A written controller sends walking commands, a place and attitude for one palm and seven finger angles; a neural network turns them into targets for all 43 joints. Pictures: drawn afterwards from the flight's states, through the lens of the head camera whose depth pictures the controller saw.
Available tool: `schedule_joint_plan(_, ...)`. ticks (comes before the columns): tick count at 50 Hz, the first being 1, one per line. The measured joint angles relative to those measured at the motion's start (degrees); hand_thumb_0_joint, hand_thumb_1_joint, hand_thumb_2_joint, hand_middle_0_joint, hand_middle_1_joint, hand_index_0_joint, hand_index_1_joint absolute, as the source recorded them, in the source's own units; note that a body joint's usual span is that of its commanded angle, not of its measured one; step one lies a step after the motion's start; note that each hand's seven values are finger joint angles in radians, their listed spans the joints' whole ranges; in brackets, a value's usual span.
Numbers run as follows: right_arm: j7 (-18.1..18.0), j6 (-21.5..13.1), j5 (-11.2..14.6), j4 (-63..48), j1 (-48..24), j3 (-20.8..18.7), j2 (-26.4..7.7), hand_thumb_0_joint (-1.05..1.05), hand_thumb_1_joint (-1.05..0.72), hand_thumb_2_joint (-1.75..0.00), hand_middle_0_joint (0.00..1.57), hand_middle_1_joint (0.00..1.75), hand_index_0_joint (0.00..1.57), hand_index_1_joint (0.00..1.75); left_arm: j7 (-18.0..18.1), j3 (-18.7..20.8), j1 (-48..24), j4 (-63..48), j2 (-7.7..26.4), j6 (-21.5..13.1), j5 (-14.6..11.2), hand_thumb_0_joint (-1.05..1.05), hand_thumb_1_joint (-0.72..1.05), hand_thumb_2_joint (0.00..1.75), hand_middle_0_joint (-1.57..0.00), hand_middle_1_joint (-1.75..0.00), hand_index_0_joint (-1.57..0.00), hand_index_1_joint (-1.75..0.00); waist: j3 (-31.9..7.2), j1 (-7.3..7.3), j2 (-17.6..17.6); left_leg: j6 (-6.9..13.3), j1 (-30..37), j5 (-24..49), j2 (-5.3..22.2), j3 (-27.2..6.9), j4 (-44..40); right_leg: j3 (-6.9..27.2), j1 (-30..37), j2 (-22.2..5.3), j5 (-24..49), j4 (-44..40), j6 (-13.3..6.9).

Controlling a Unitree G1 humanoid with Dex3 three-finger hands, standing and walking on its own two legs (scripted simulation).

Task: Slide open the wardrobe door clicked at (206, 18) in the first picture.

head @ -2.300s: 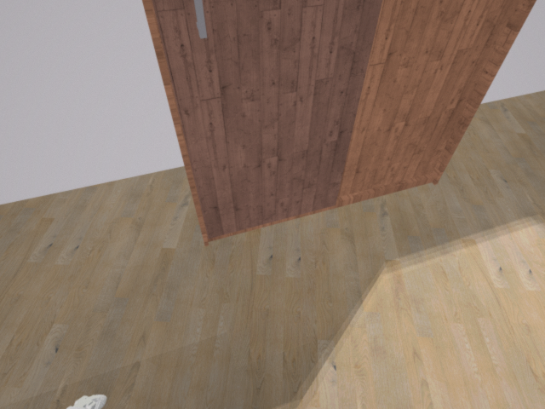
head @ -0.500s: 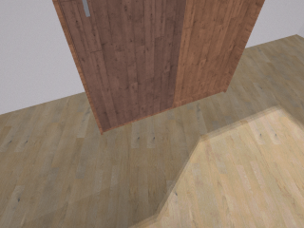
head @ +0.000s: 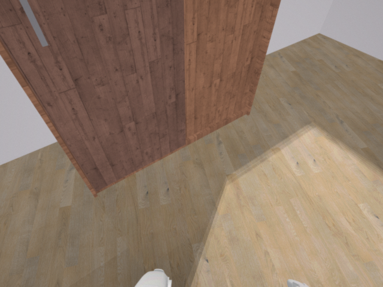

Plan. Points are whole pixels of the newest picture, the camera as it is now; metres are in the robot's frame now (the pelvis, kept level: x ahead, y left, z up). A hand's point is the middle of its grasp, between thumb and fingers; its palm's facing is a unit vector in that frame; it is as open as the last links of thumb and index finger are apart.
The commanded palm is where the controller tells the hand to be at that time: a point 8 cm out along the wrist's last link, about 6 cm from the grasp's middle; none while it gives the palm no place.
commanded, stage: walk to a spot facing it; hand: left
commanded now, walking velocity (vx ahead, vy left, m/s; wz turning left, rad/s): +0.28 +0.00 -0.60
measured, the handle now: (26, 8) +0.67 +0.55 +0.23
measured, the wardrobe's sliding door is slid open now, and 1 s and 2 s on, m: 0.00 0.00 0.00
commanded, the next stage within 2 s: none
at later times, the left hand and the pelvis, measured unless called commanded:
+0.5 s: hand (145, 203) +0.35 +0.19 -0.16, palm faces -0.36 -0.90 -0.24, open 7.4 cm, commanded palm none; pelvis +0.14 +0.05 -0.01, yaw -22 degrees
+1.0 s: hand (159, 198) +0.38 +0.16 -0.18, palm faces -0.55 -0.81 -0.19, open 7.4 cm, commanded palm none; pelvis +0.19 +0.05 -0.02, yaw -38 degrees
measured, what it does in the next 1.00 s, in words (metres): walks ahead, turning right: left foot, then right foot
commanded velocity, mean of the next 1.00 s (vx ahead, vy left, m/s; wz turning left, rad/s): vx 0.02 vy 0.00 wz -0.60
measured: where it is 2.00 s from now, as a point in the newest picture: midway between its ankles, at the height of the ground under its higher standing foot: outside the picture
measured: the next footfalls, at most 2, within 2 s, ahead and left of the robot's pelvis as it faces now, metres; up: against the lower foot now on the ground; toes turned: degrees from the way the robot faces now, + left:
left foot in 0.10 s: +0.15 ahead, +0.15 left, +0.00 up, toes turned -1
right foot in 0.58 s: +0.21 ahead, -0.11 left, +0.00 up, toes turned -31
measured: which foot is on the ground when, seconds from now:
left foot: up 0.00-0.08, down 0.10-0.60, up 0.62-0.98, down 1.00-1.00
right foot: down 0.00-0.10, up 0.12-0.56, down 0.58-1.00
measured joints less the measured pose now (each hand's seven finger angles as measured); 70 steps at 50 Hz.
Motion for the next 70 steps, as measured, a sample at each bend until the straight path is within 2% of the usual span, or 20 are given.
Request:
schedule_joint_plan(3,-0.1,-0.9,0.3,-1.2,-1.2,0.5,0.8,0.01,-0.9,-0.9,0.2,0.3,0.2,0.3,0.2,0.6,-0.1,-0.2,0.9,0.3,0.0,0.01,0.9,0.9,-0.21,-0.3,-0.2,-0.3,-0.1,0.6,-1.0,0.8,4.7,-0.6,-1.5,0.6,-8.8,2.3,0.6,-0.4,-3.5,3.1,1.2)
schedule_joint_plan(5,-0.5,-2.6,0.1,-2.5,-1.6,1.3,1.0,0.01,-0.9,-0.9,0.2,0.3,0.2,0.3,0.0,1.2,0.2,-0.4,1.4,0.7,-0.5,0.01,0.9,0.9,-0.21,-0.3,-0.2,-0.3,-0.4,0.2,-0.7,2.4,8.8,3.3,-1.3,1.0,-15.1,2.9,-2.2,0.7,-7.8,11.6,1.4)
schedule_joint_plan(9,-1.2,-3.7,-0.2,-2.9,-0.6,2.5,2.9,0.01,-0.9,-0.9,0.2,0.3,0.2,0.3,-0.7,2.7,-4.3,0.2,4.2,2.3,-0.4,0.01,0.9,0.9,-0.21,-0.3,-0.2,-0.3,0.8,-0.8,-3.2,4.9,11.7,-0.5,-0.8,6.1,-11.2,-5.3,-15.4,-1.6,-10.9,41.7,2.0)
schedule_joint_plan(12,-1.9,-3.7,-0.2,-1.3,2.6,2.8,3.5,0.0,-0.9,-0.9,0.2,0.3,0.2,0.3,-1.6,3.4,-8.5,-1.8,5.8,3.3,0.0,0.01,0.91,0.9,-0.2,-0.3,-0.2,-0.3,0.7,-1.6,-3.4,4.8,16.0,-0.6,-0.4,8.6,-15.4,-10.7,-22.9,-4.5,-5.8,48.6,3.2)
schedule_joint_plan(16,-2.7,-3.1,0.0,1.7,6.6,2.0,2.7,0.0,-0.92,-0.9,0.2,0.3,0.2,0.3,-1.9,3.7,-13.6,-5.3,6.5,4.2,0.0,0.01,0.91,0.9,-0.2,-0.3,-0.19,-0.3,1.1,-2.79,-2.7,5.4,20.3,-0.6,-0.1,11.9,-19.7,-12.9,-28.7,-7.2,-0.9,45.8,4.8)
schedule_joint_plan(20,-2.8,-2.3,-0.1,3.8,9.9,1.3,0.9,0.0,-0.92,-0.9,0.2,0.3,0.2,0.3,-2.0,3.5,-18.2,-7.4,6.2,5.1,0.1,0.0,0.91,0.9,-0.2,-0.3,-0.19,-0.3,2.4,-4.62,-1.9,5.2,23.1,-2.0,0.2,14.7,-20.8,-13.2,-29.9,-8.6,2.5,38.2,5.6)
schedule_joint_plan(25,-2.5,-1.1,-0.6,5.2,12.9,0.6,-0.5,0.0,-0.91,-0.9,0.2,0.3,0.2,0.3,-2.0,2.7,-22.7,-8.5,5.1,5.6,0.1,0.0,0.91,0.9,-0.2,-0.3,-0.19,-0.3,4.4,-7.14,-0.8,4.1,25.0,-6.0,1.6,18.5,-18.1,-14.3,-26.1,-8.5,1.8,27.1,4.9)
schedule_joint_plan(29,-1.9,-0.2,-0.4,5.3,15.3,0.3,-0.9,0.01,-0.91,-0.9,0.2,0.3,0.2,0.3,-2.1,1.4,-24.6,-9.5,4.2,4.4,0.1,0.0,0.91,0.9,-0.2,-0.3,-0.19,-0.3,5.1,-8.53,0.3,2.1,23.8,-11.2,4.7,20.5,-9.8,-16.0,-18.6,-6.3,2.9,16.2,2.6)
schedule_joint_plan(31,-1.7,0.9,0.1,5.1,14.9,0.4,-1.1,0.01,-0.91,-0.9,0.2,0.3,0.2,0.3,-1.6,0.7,-25.2,-10.0,3.7,2.6,-0.3,0.0,0.91,0.9,-0.2,-0.3,-0.19,-0.3,6.1,-8.48,1.2,0.6,17.7,-13.6,6.2,15.3,4.9,-15.9,-18.9,-4.8,3.1,17.6,-0.2)
schedule_joint_plan(33,-2.1,2.0,0.3,4.7,13.0,0.5,-1.0,0.01,-0.91,-0.9,0.2,0.3,0.2,0.3,-0.9,0.1,-25.0,-10.3,3.1,2.1,-1.0,0.0,0.91,0.9,-0.2,-0.3,-0.2,-0.3,7.1,-8.38,1.3,-0.2,11.6,-15.7,4.5,8.5,17.5,-15.0,-18.3,-4.0,1.8,18.4,-1.4)
schedule_joint_plan(36,-2.3,3.0,0.1,3.2,9.6,0.6,-0.7,0.01,-0.91,-0.9,0.2,0.3,0.2,0.3,-0.1,-0.3,-23.3,-9.6,2.2,3.1,-1.2,0.0,0.9,0.9,-0.2,-0.3,-0.2,-0.3,6.7,-8.08,1.2,-1.3,5.7,-12.4,4.0,3.7,22.4,-13.2,-16.1,-2.7,3.1,15.0,-1.1)
schedule_joint_plan(40,-2.2,2.9,-0.3,0.2,5.5,0.8,-0.2,0.01,-0.91,-0.9,0.2,0.3,0.2,0.3,0.0,-0.4,-21.1,-8.3,1.4,4.4,-0.8,0.0,0.9,0.9,-0.21,-0.3,-0.2,-0.3,4.7,-7.35,0.9,-1.7,1.9,-8.4,3.7,1.5,17.4,-10.6,-15.4,-1.8,5.2,11.4,-0.9)
schedule_joint_plan(45,-1.9,2.2,-0.1,-2.2,2.0,1.0,0.3,0.01,-0.91,-0.9,0.2,0.3,0.2,0.3,-0.4,0.0,-18.6,-8.1,1.6,5.0,-0.4,0.01,0.9,0.9,-0.21,-0.3,-0.2,-0.3,3.1,-5.03,-0.1,-1.2,4.4,-8.3,1.5,1.0,5.8,-6.9,-16.3,-1.1,6.3,10.5,0.3)
schedule_joint_plan(49,-2.2,1.2,0.5,-3.5,0.7,1.3,0.7,0.0,-0.9,-0.9,0.2,0.3,0.2,0.3,-0.4,0.9,-16.7,-8.4,2.7,5.5,-0.4,0.01,0.9,0.9,-0.21,-0.3,-0.2,-0.3,2.0,-3.37,-1.3,-0.1,10.8,-6.2,-1.3,1.5,-8.1,-4.2,-18.1,-0.3,6.2,12.0,2.0)
schedule_joint_plan(51,-2.4,0.5,0.4,-3.9,0.8,1.6,1.4,0.0,-0.9,-0.9,0.2,0.3,0.2,0.3,-0.4,1.7,-16.0,-8.2,4.0,6.1,-0.8,0.01,0.9,0.9,-0.21,-0.3,-0.2,-0.3,1.9,-3.11,-3.1,2.4,12.5,-2.2,-2.2,2.8,-11.8,-2.8,-20.0,-0.3,1.6,16.1,2.9)
schedule_joint_plan(53,-2.3,0.5,0.0,-4.0,1.2,2.1,1.7,0.0,-0.9,-0.9,0.2,0.3,0.2,0.3,-0.7,2.4,-15.4,-7.6,4.8,6.6,-0.5,0.01,0.9,0.9,-0.21,-0.3,-0.2,-0.3,2.0,-2.86,-3.4,4.2,13.4,-2.1,-1.5,4.3,-12.2,-4.3,-23.2,-0.2,-5.6,26.8,4.2)
schedule_joint_plan(56,-2.5,0.6,-0.2,-3.5,2.1,2.4,2.1,0.0,-0.9,-0.9,0.2,0.3,0.2,0.3,-1.6,3.4,-14.0,-6.8,5.8,6.7,-0.2,0.01,0.9,0.9,-0.21,-0.3,-0.2,-0.3,2.0,-2.54,-3.5,4.8,16.0,-1.2,-0.5,6.3,-15.7,-7.1,-26.5,-1.6,-5.4,41.2,5.6)
schedule_joint_plan(58,-2.6,0.5,-0.2,-3.0,2.7,2.3,2.1,0.01,-0.9,-0.9,0.2,0.3,0.2,0.3,-1.8,3.7,-13.1,-6.4,6.1,6.7,-0.2,0.01,0.9,0.9,-0.2,-0.3,-0.2,-0.3,1.9,-2.4,-3.1,4.9,17.4,-0.5,0.2,7.8,-17.7,-8.4,-26.7,-3.1,-4.5,45.0,6.5)
schedule_joint_plan(64,-2.4,0.0,-0.2,-1.4,4.7,1.5,2.0,0.01,-0.9,-0.9,0.2,0.3,0.2,0.3,-1.9,3.5,-12.7,-4.9,5.7,7.5,-0.4,0.01,0.91,0.9,-0.2,-0.3,-0.19,-0.3,2.3,-3.2,-1.8,4.6,19.6,-0.4,2.2,12.0,-19.4,-10.6,-22.7,-6.7,-5.9,40.0,7.6)
schedule_joint_plan(70,-1.8,0.7,-0.5,0.9,6.3,0.3,0.8,0.01,-0.9,-0.9,0.2,0.3,0.2,0.3,-1.9,2.7,-15.9,-5.3,4.2,7.1,-0.5,0.01,0.91,0.9,-0.2,-0.3,-0.19,-0.3,3.5,-4.95,-0.1,3.1,18.8,-2.3,5.0,16.2,-16.1,-13.3,-17.3,-7.5,-8.0,26.7,6.3)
